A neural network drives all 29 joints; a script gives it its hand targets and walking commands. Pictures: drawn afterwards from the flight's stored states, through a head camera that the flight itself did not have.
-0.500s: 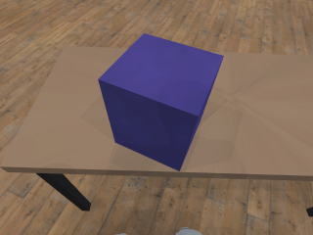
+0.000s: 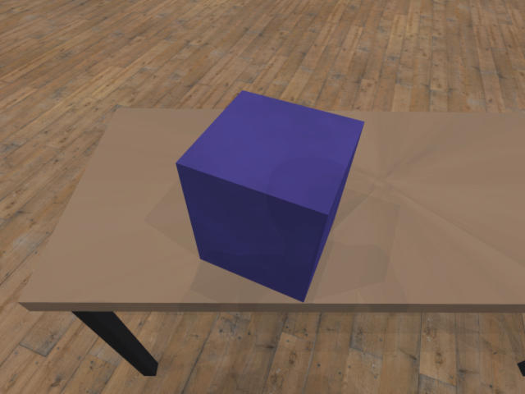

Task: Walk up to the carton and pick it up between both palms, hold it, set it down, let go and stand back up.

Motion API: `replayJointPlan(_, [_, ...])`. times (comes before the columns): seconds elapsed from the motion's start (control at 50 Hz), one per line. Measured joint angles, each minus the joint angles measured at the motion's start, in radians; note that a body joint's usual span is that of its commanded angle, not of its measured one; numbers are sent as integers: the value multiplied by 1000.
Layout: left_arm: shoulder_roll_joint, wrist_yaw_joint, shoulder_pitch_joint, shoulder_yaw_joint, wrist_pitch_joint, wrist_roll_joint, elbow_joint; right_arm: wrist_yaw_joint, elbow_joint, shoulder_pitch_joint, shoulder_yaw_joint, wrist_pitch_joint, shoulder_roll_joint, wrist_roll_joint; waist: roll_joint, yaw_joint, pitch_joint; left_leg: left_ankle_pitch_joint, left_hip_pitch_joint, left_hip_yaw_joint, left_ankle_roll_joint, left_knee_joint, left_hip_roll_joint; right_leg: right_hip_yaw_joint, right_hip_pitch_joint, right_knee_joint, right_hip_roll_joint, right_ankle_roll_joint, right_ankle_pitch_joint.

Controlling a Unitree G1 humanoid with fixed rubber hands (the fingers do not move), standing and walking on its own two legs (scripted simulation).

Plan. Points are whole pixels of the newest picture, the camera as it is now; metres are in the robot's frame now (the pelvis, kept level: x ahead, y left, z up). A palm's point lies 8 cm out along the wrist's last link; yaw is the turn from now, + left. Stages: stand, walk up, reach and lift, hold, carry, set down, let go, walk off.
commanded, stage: walk up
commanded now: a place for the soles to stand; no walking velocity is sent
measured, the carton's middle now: (273, 197) +0.44 +0.00 +0.05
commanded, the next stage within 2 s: stand in 0.04 s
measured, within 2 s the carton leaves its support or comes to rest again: neither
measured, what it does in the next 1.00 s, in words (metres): stands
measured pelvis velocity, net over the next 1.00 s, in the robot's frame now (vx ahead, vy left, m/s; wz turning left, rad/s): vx -0.01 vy -0.02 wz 0.00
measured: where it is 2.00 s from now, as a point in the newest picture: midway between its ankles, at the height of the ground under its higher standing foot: outside the picture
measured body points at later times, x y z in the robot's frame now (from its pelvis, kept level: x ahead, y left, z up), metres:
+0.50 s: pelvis -0.03 -0.01 -0.04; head +0.08 +0.00 +0.40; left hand +0.18 +0.25 -0.16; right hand +0.13 -0.27 -0.17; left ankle -0.01 +0.12 -0.73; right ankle +0.05 -0.13 -0.73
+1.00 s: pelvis -0.01 -0.02 -0.01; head +0.01 +0.00 +0.44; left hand +0.13 +0.27 -0.10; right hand +0.12 -0.24 -0.09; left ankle -0.01 +0.12 -0.73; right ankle +0.05 -0.13 -0.73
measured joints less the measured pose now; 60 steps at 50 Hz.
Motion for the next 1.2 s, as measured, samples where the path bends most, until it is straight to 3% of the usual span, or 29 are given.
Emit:
replayJointPlan(0.26, [-23,-3,3,-6,-1,2,12,3,18,32,-3,4,-12,0,4,-11,-3,70,54,16,2,-131,-8,15,41,-112,-4,2,64])
replayJointPlan(0.34, [-12,43,1,-5,274,-60,-252,43,4,-4,-102,-39,10,-91,9,-44,-11,1,-116,12,-4,55,23,-24,-113,67,-3,-35,-84])
replayJointPlan(0.4, [12,34,-61,18,444,-53,-436,67,-69,-62,-119,-26,35,-84,-28,-51,73,-59,-194,26,-9,200,23,-20,-196,200,-20,-9,-38])
replayJointPlan(0.5, [-15,1,-103,73,565,41,-700,48,-248,-72,-68,-14,63,-15,-36,-63,182,-109,-231,10,-22,314,50,-38,-223,293,-2,-26,-97])
replayJointPlan(0.56, [-35,-14,-78,79,567,69,-787,20,-332,-23,-34,-28,73,9,-40,-67,188,-108,-213,3,-27,303,53,-44,-203,280,1,-10,-95])
replayJointPlan(0.68, [-31,-12,42,78,556,72,-846,-45,-462,103,-13,-32,96,19,-71,-73,122,-73,-140,12,-32,205,43,-37,-145,214,-1,-28,-81])
replayJointPlan(0.88, [28,-11,147,89,515,11,-815,-82,-598,254,-35,51,130,4,-80,-3,68,-23,-3,28,-34,75,37,-24,-24,113,0,-30,-44])
replayJointPlan(1.06, [52,-44,191,54,458,-54,-835,-111,-767,323,-16,131,230,-5,-38,9,51,-3,61,27,-21,22,33,-23,54,35,0,-16,-12])
replayJointPlan(1.2, [31,-78,235,18,398,-74,-883,-133,-825,360,0,175,249,-17,8,4,11,-10,92,32,-9,3,38,-21,104,-26,5,-1,5])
